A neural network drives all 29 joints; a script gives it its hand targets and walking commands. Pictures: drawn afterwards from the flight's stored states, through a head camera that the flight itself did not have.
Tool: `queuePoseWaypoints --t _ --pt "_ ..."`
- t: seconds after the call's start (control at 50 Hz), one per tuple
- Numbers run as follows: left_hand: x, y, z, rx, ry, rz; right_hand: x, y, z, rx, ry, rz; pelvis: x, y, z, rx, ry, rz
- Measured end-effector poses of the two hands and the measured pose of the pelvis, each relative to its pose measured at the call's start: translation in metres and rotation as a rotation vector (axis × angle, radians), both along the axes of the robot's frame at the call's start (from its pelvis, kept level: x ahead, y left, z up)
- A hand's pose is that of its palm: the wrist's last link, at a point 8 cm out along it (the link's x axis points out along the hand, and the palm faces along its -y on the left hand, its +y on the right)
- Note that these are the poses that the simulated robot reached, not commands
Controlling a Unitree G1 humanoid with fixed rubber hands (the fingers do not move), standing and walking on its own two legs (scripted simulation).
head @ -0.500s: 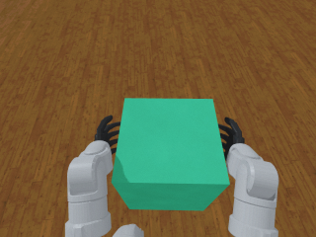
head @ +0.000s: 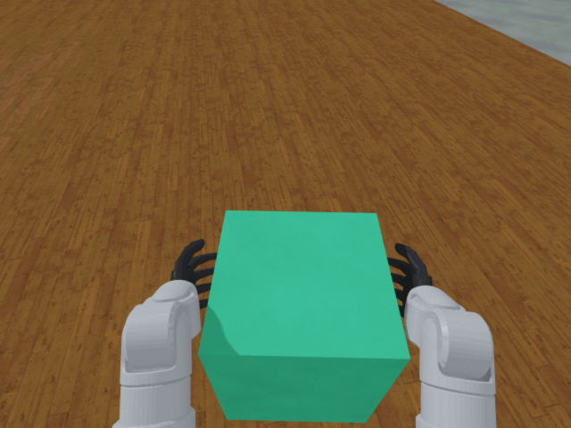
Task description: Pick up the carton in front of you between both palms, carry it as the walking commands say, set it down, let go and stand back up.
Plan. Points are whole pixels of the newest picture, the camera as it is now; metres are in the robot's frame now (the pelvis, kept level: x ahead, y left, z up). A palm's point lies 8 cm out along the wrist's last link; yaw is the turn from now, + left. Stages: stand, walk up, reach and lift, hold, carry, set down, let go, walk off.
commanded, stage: carry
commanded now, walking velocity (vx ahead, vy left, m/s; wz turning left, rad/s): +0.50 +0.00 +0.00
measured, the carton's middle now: (298, 320) +0.27 +0.00 +0.02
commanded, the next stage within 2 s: none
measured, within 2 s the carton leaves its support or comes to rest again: neither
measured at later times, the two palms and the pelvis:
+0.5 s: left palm (219, 158) +0.56 +0.14 +0.10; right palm (372, 156) +0.58 -0.16 +0.09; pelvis +0.31 -0.02 +0.00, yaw +2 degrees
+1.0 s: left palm (225, 86) +0.90 +0.17 +0.09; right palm (339, 85) +0.90 -0.13 +0.10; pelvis +0.64 +0.01 +0.00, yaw +0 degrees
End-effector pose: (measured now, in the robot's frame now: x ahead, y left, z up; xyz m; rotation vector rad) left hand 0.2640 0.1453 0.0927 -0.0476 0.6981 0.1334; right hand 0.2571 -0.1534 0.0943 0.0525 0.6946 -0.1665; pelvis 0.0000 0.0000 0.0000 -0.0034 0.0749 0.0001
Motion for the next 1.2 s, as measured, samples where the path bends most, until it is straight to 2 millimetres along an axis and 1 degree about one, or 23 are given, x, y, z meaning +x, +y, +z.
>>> queuePoseWaypoints --t 0.08,0.14,0.16,0.2,0.24,0.28,0.34,0.42,0.5,0.56,0.6,0.64,0.68,0.72,0.78,0.84,0.94,1.0,1.06,1.1,1.12,1.16,1.2 --pt "0.052 -0.011 0.001 0.012 -0.03 0.017 0.058 -0.011 -0.002 0.012 -0.03 0.017 0.057 -0.014 -0.008 0.012 -0.009 0.006" --pt "0.095 -0.022 -0.008 0.03 -0.043 0.032 0.106 -0.022 -0.015 0.027 -0.044 0.034 0.102 -0.028 -0.024 0.008 -0.022 0.02" --pt "0.107 -0.024 -0.012 0.039 -0.029 0.035 0.12 -0.024 -0.021 0.031 -0.029 0.04 0.114 -0.031 -0.025 -0.002 -0.02 0.026" --pt "0.127 -0.026 -0.02 0.043 0.023 0.047 0.144 -0.026 -0.029 0.029 0.022 0.059 0.134 -0.036 -0.021 0.002 -0.013 0.039" --pt "0.143 -0.025 -0.024 0.04 0.068 0.065 0.165 -0.025 -0.032 0.034 0.067 0.069 0.153 -0.04 -0.015 0.01 -0.005 0.048" --pt "0.16 -0.023 -0.023 0.036 0.085 0.082 0.186 -0.023 -0.032 0.039 0.084 0.079 0.173 -0.042 -0.008 0.015 0.001 0.05" --pt "0.191 -0.02 -0.016 0.033 0.07 0.097 0.221 -0.019 -0.024 0.03 0.069 0.098 0.205 -0.042 0.0 0.021 0.009 0.047" --pt "0.242 -0.015 -0.002 0.029 0.018 0.092 0.271 -0.014 -0.01 0.025 0.017 0.094 0.254 -0.036 0.003 0.021 0.012 0.044" --pt "0.301 -0.006 0.004 0.023 -0.027 0.072 0.323 -0.005 -0.001 0.019 -0.027 0.073 0.31 -0.022 -0.001 0.011 0.005 0.042" --pt "0.349 0.006 -0.002 0.008 -0.042 0.056 0.367 0.006 -0.004 0.005 -0.042 0.057 0.358 -0.008 -0.012 0.001 -0.007 0.031" --pt "0.383 0.015 -0.013 -0.004 -0.052 0.044 0.398 0.015 -0.01 -0.006 -0.052 0.043 0.391 0.003 -0.024 0.0 -0.021 0.017" --pt "0.414 0.022 -0.025 -0.019 -0.021 0.034 0.425 0.022 -0.018 -0.024 -0.022 0.036 0.416 0.012 -0.028 0.017 -0.018 0.009" --pt "0.437 0.026 -0.033 -0.022 0.038 0.021 0.445 0.026 -0.025 -0.027 0.037 0.024 0.436 0.018 -0.022 0.008 -0.012 -0.003" --pt "0.458 0.027 -0.035 -0.029 0.078 0.015 0.462 0.027 -0.028 -0.025 0.078 0.009 0.456 0.023 -0.014 -0.004 -0.007 -0.01" --pt "0.492 0.028 -0.031 -0.023 0.086 -0.004 0.491 0.028 -0.023 -0.025 0.086 -0.005 0.488 0.028 -0.004 -0.015 -0.001 -0.008" --pt "0.528 0.029 -0.02 -0.02 0.055 -0.008 0.527 0.029 -0.013 -0.025 0.055 -0.006 0.524 0.029 0.002 -0.022 0.004 -0.002" --pt "0.593 0.029 -0.004 -0.016 -0.014 0.015 0.599 0.029 0.002 -0.02 -0.013 0.015 0.591 0.023 0.003 -0.018 0.004 0.006" --pt "0.635 0.024 -0.001 -0.009 -0.038 0.031 0.646 0.024 0.003 -0.013 -0.038 0.031 0.637 0.015 -0.004 -0.008 -0.003 0.009" --pt "0.682 0.015 -0.007 0.004 -0.046 0.044 0.696 0.015 -0.008 0.003 -0.046 0.042 0.688 0.004 -0.017 0.002 -0.016 0.021" --pt "0.715 0.007 -0.015 0.018 -0.045 0.053 0.732 0.007 -0.02 0.016 -0.046 0.051 0.721 -0.005 -0.029 -0.002 -0.03 0.03" --pt "0.73 0.004 -0.02 0.028 -0.028 0.055 0.747 0.004 -0.027 0.027 -0.028 0.053 0.733 -0.009 -0.03 -0.012 -0.029 0.035" --pt "0.752 0.0 -0.028 0.034 0.028 0.062 0.772 0.0 -0.037 0.035 0.028 0.059 0.752 -0.014 -0.026 -0.004 -0.023 0.044" --pt "0.769 -0.002 -0.033 0.035 0.079 0.072 0.791 -0.001 -0.044 0.047 0.079 0.059 0.769 -0.017 -0.018 0.008 -0.016 0.052"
